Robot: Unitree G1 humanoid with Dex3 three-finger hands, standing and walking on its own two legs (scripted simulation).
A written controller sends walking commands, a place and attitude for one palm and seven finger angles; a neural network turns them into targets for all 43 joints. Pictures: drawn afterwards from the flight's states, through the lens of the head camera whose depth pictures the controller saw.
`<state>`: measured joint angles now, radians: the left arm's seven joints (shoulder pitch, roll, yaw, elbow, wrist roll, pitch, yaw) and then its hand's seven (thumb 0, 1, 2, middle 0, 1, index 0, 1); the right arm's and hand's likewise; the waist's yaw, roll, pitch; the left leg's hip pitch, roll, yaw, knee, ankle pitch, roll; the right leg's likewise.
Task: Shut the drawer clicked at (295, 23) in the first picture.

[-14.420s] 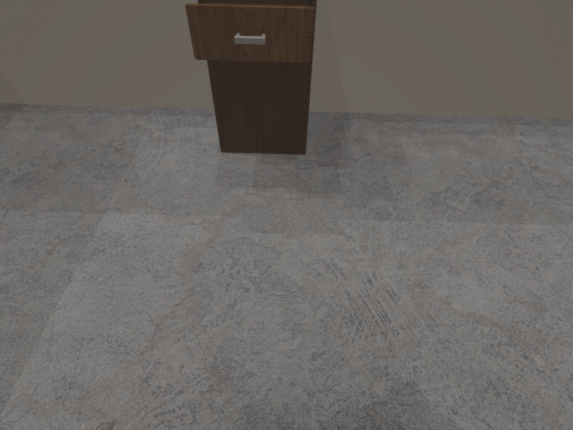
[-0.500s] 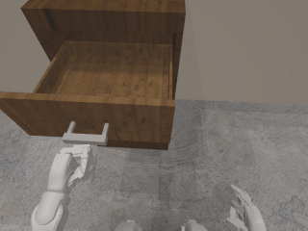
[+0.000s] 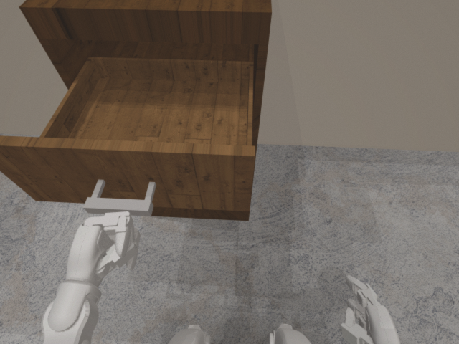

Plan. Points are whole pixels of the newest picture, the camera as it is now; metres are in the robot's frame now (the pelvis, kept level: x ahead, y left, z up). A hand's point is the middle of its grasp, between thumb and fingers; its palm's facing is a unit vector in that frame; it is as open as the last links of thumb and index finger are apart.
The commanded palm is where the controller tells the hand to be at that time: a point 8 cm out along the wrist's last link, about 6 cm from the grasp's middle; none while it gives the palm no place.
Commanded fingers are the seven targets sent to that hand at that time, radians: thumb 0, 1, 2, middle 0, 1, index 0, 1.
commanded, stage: push the drawer shut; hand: left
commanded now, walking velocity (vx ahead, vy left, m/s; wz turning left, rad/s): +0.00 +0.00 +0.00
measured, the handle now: (122, 196) +0.35 +0.21 +0.05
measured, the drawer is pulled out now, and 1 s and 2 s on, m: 0.29 0.20 0.07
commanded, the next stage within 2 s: none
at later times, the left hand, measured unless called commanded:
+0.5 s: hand (135, 226) +0.29 +0.17 +0.05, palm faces -0.03 -1.00 -0.06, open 3.1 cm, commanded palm +0.29 +0.23 +0.06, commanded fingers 0.00 0.90 0.90 -1.40 -1.60 -1.40 -1.60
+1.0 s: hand (144, 189) +0.36 +0.17 +0.05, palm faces -0.03 -1.00 -0.05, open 3.1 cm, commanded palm +0.35 +0.23 +0.06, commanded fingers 0.00 0.90 0.90 -1.40 -1.60 -1.40 -1.60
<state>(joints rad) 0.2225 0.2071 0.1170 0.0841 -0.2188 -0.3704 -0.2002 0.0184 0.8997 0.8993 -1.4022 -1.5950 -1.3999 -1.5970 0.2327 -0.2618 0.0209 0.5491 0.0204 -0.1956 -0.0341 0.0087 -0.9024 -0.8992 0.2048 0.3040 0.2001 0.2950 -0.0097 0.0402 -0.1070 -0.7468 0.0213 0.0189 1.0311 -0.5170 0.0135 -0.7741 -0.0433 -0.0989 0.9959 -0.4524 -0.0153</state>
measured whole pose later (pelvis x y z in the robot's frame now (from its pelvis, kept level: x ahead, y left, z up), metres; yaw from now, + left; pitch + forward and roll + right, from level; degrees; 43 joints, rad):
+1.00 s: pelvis -0.01 +0.00 +0.00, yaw -1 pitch +14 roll -1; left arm -0.29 0.26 0.21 0.58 -0.19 -0.39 -0.20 0.00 0.83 0.90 -1.40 -1.59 -1.40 -1.60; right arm 0.28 -0.27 0.03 0.62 0.02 -0.12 -0.03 0.01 -0.90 -0.90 0.20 0.30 0.20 0.29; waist -0.05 0.02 -0.09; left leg -0.77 0.02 0.03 1.00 -0.48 0.02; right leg -0.80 -0.04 -0.08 0.96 -0.41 -0.01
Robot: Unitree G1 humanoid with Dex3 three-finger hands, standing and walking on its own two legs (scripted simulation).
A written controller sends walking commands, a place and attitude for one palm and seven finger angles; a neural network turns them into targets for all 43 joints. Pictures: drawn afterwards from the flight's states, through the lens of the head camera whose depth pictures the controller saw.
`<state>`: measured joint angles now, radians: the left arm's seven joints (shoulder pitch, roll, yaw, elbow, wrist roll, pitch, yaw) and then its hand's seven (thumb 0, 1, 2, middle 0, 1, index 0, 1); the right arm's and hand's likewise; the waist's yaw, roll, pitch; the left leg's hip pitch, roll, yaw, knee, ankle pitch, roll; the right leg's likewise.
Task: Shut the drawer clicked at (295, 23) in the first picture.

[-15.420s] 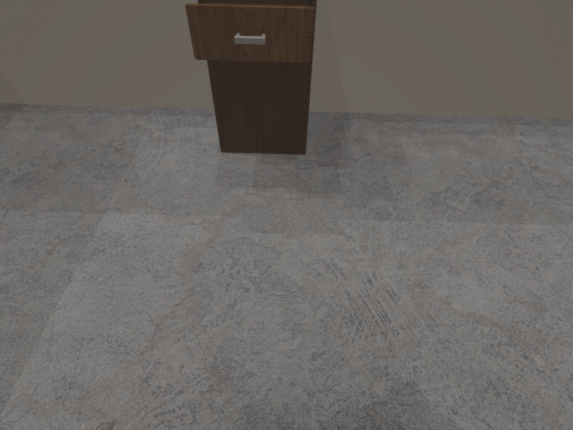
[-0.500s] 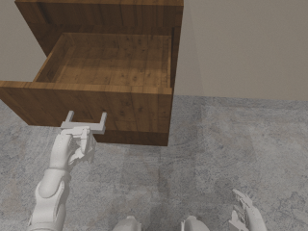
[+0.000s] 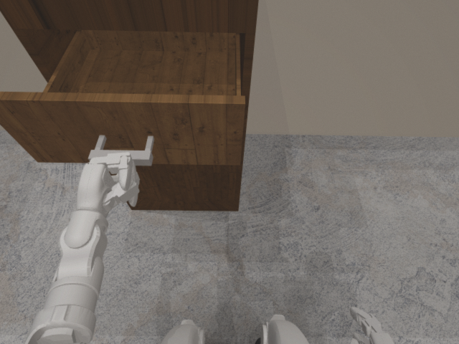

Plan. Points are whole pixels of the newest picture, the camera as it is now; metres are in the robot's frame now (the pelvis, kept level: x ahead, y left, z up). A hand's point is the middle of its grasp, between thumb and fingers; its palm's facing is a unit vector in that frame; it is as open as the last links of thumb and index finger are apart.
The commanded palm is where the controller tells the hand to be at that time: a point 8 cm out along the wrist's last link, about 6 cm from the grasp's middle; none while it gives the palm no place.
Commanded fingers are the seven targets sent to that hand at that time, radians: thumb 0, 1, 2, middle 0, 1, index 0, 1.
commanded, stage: push the drawer shut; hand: left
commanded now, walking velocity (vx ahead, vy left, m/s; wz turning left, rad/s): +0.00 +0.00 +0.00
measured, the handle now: (123, 149) +0.45 +0.21 +0.05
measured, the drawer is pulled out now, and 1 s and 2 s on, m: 0.20 0.07 0.00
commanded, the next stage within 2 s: none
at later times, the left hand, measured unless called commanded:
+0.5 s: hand (140, 158) +0.43 +0.17 +0.05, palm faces -0.01 -1.00 -0.05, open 3.1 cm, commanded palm +0.42 +0.22 +0.05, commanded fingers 0.00 0.90 0.90 -1.40 -1.60 -1.40 -1.60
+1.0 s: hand (147, 129) +0.50 +0.17 +0.05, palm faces +0.00 -1.00 -0.04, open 3.1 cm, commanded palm +0.48 +0.22 +0.05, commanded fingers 0.00 0.90 0.90 -1.40 -1.60 -1.40 -1.60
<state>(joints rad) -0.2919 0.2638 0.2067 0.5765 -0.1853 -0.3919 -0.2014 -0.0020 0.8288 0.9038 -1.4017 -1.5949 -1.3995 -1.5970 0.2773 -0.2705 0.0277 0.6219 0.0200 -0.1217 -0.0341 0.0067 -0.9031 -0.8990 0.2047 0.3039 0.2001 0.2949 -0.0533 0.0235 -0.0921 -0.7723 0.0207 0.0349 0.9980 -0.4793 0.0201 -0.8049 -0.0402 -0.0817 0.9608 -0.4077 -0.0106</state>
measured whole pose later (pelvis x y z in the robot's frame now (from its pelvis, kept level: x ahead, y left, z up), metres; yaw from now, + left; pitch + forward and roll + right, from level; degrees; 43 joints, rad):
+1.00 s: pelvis +0.00 +0.00 -0.01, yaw -2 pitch +21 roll -2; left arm -0.83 0.45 0.39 1.12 -0.08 -0.45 -0.21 0.01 0.83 0.90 -1.40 -1.59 -1.40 -1.60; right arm 0.36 -0.28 0.04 0.64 -0.02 0.01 -0.01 0.00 -0.90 -0.90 0.20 0.30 0.20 0.29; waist -0.16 0.03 -0.10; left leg -0.95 0.04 0.04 1.07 -0.50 0.02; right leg -0.98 -0.02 -0.07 1.01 -0.40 -0.01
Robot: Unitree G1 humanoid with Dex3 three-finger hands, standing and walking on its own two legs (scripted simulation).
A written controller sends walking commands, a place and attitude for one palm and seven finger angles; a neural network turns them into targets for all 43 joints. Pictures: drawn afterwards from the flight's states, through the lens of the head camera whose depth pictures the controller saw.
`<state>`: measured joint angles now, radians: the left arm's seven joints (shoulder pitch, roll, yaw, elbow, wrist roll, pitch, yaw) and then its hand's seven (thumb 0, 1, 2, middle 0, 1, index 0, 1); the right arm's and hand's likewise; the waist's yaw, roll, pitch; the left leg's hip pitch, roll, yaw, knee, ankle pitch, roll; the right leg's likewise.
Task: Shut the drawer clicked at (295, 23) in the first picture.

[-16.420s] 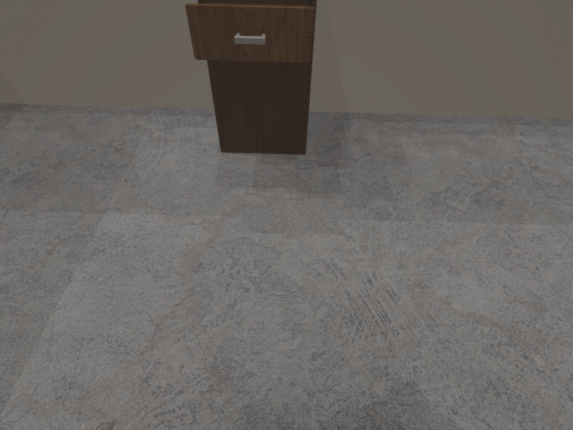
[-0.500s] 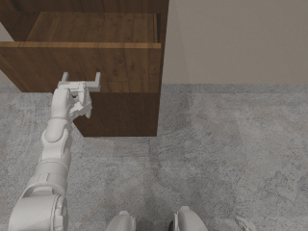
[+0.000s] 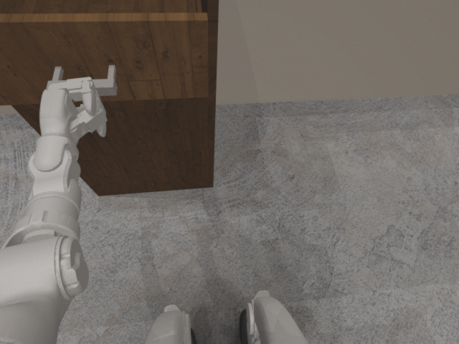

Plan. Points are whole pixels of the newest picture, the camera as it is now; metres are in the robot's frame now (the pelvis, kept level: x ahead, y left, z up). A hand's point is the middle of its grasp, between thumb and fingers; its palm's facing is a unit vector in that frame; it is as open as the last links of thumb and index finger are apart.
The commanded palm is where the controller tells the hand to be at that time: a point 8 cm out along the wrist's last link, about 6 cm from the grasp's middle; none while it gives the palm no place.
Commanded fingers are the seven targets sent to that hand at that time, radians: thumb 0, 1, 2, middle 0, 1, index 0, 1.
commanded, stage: push the drawer shut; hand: left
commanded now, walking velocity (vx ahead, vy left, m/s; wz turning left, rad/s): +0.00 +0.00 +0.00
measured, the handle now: (84, 79) +0.57 +0.22 +0.06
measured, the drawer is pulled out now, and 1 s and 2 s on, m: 0.07 0.00 0.00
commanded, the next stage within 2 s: pull the fist back off the drawer in 1.08 s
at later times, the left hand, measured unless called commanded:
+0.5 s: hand (102, 87) +0.55 +0.18 +0.07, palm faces +0.03 -1.00 -0.04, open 3.2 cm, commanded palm +0.54 +0.23 +0.07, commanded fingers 0.00 0.90 0.90 -1.40 -1.60 -1.40 -1.60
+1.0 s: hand (96, 76) +0.58 +0.20 +0.06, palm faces +0.03 -1.00 -0.05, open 3.0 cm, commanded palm +0.60 +0.21 +0.07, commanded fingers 0.00 0.90 0.90 -1.40 -1.60 -1.40 -1.60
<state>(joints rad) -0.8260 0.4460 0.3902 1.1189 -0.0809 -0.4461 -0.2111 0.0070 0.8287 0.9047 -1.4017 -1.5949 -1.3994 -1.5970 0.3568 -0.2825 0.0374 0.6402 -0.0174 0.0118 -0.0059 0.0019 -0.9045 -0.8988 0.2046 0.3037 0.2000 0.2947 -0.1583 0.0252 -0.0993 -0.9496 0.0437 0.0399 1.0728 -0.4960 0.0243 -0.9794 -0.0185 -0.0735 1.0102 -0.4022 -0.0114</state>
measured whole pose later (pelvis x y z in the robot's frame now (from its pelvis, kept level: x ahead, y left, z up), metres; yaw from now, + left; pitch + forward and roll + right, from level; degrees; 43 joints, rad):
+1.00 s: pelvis -0.01 +0.01 -0.02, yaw +0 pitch +29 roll -5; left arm -1.24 0.68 0.39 1.37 0.04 -0.34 -0.18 -0.01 0.63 0.93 -1.40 -1.59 -1.40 -1.60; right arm 0.42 -0.28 0.09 0.65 -0.07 0.04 0.01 0.00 -0.90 -0.90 0.21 0.30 0.20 0.29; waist -0.27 0.05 -0.09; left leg -1.19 0.05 -0.02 1.18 -0.50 0.03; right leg -1.16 -0.02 -0.13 1.05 -0.39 0.00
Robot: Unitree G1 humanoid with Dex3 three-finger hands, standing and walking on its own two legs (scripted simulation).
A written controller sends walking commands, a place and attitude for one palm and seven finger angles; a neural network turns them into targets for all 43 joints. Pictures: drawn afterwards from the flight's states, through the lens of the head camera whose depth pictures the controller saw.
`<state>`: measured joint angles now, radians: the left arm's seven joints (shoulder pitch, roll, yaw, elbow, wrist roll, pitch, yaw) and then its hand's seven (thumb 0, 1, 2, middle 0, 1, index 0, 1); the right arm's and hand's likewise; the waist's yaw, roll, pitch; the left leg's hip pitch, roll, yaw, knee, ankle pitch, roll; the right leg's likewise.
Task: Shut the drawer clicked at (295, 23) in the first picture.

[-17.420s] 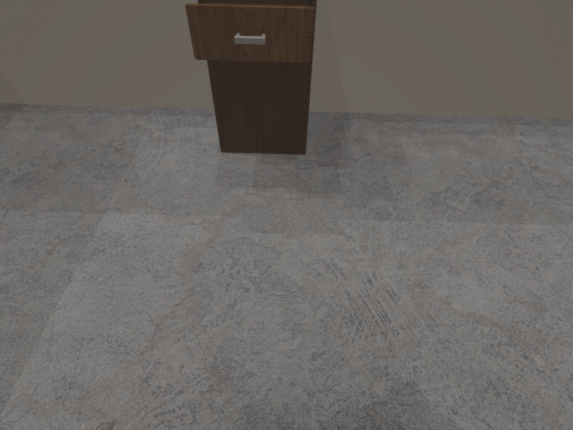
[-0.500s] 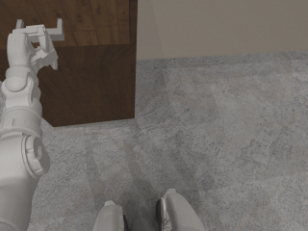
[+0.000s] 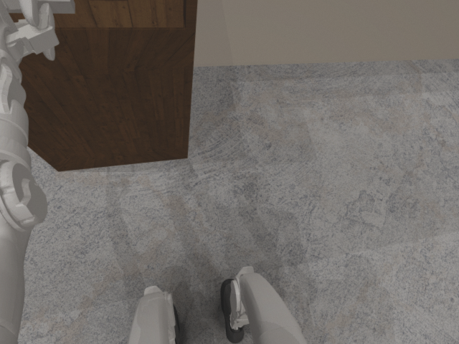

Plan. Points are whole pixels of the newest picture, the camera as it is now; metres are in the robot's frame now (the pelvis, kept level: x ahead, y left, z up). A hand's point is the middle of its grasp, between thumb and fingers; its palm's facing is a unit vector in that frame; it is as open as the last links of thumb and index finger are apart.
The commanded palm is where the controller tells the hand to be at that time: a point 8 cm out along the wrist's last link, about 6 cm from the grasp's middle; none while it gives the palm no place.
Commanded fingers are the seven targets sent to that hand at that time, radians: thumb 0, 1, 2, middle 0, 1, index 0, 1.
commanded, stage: push the drawer shut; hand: left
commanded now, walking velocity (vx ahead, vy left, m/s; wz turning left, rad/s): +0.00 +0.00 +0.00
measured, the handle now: out of the picture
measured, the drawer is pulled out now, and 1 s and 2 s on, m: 0.00 0.00 0.00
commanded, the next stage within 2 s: pull the fist back off the drawer in 0.08 s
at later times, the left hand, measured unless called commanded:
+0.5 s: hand (42, 26) +0.59 +0.19 +0.09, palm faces +0.03 -1.00 -0.05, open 3.2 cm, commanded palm +0.59 +0.20 +0.09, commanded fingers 0.00 0.90 0.90 -1.40 -1.60 -1.40 -1.60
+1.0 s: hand (56, 33) +0.58 +0.17 +0.08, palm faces +0.04 -1.00 -0.04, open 2.9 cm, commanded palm +0.54 +0.21 +0.09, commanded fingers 0.00 0.90 0.90 -1.40 -1.60 -1.40 -1.60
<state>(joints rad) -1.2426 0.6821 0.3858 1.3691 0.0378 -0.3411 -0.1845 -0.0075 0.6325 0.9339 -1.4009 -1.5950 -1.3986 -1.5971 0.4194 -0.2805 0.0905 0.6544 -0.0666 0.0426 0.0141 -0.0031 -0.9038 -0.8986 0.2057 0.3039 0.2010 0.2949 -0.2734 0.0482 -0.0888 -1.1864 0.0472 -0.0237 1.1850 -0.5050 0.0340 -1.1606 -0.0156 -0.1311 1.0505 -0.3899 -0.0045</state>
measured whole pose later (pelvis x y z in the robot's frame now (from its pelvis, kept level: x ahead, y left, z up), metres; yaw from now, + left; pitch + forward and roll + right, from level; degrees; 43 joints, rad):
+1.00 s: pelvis +0.02 +0.00 +0.01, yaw -1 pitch +27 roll -4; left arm -1.06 0.57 0.43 1.21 0.01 -0.35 -0.15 -0.03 0.80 0.91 -1.40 -1.59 -1.40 -1.60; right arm 0.42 -0.27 0.07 0.61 -0.06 0.06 0.04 0.00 -0.90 -0.90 0.21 0.30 0.20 0.29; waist -0.23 0.05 -0.10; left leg -1.08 0.05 0.02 1.12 -0.52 0.04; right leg -1.08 0.00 -0.09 1.01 -0.40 0.00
